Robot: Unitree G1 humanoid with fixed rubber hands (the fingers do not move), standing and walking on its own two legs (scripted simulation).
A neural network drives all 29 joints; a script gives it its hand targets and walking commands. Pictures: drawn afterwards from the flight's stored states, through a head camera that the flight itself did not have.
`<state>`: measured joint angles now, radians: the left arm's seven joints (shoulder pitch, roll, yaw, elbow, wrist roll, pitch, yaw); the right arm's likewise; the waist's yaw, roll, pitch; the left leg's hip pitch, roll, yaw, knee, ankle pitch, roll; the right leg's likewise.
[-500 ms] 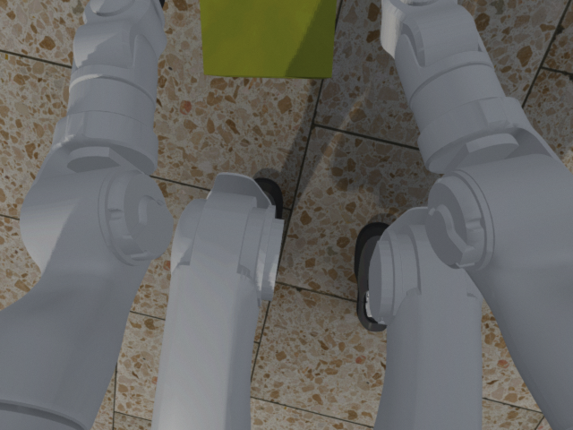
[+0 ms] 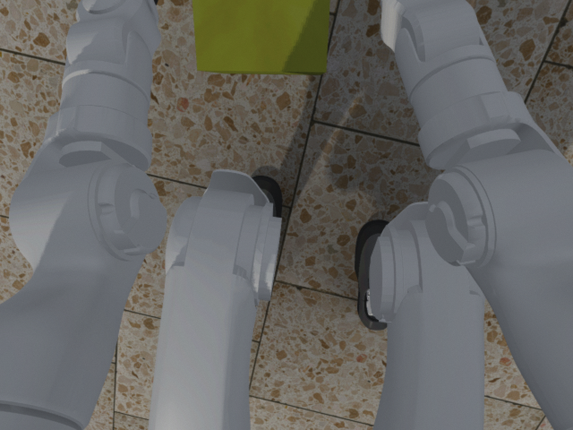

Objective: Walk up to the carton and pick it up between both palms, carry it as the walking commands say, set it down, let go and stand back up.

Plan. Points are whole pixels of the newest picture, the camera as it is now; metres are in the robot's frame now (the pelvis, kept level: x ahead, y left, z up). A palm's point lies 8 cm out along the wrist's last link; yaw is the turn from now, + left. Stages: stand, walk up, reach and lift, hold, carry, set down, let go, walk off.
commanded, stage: set down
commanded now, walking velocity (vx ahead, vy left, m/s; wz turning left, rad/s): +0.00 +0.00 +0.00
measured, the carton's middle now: out of the picture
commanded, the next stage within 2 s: none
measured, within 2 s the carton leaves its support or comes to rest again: neither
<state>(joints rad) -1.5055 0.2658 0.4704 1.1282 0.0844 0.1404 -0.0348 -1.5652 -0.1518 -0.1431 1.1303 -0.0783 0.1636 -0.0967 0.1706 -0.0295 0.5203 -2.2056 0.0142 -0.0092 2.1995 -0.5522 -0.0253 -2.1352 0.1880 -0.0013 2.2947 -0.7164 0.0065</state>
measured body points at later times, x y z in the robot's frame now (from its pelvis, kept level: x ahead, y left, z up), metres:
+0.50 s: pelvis -0.01 +0.01 +0.00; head +0.37 +0.04 +0.23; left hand +0.49 +0.27 -0.20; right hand +0.57 -0.02 -0.20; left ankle +0.13 +0.13 -0.33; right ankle +0.08 -0.10 -0.33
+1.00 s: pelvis -0.02 +0.01 +0.03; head +0.35 +0.06 +0.28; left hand +0.52 +0.28 -0.12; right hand +0.60 -0.01 -0.12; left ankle +0.13 +0.13 -0.33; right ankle +0.08 -0.10 -0.33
